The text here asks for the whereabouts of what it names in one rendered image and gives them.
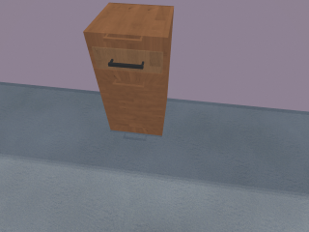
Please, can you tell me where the cabinet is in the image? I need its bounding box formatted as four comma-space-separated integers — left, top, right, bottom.
83, 2, 174, 136

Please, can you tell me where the drawer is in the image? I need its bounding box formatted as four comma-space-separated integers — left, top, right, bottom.
92, 46, 163, 73

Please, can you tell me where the handle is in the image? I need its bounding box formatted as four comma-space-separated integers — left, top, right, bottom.
108, 59, 145, 70
102, 37, 143, 44
112, 82, 145, 90

